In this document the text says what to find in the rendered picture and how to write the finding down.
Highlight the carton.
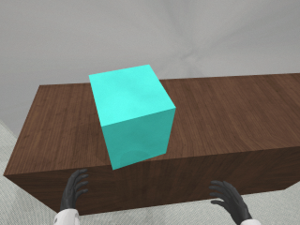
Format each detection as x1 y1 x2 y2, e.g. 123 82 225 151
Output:
88 65 176 170

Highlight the left robot hand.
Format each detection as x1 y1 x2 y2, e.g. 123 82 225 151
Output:
59 169 89 212

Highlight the robot left forearm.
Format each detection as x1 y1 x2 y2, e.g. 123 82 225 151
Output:
53 208 81 225

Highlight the right robot hand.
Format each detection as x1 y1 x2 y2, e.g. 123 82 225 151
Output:
208 180 252 225

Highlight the pedestal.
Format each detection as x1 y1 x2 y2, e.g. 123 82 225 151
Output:
3 73 300 216

